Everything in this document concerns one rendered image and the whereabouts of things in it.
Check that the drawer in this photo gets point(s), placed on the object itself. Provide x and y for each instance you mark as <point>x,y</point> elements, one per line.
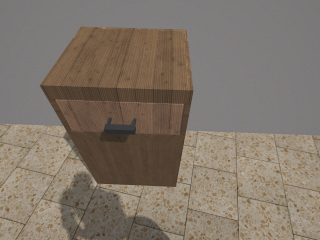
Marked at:
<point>151,117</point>

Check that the cabinet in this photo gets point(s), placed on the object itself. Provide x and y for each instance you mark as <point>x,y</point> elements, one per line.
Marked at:
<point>126,65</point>

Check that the handle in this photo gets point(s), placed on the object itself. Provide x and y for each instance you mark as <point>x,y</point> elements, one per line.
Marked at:
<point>120,128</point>

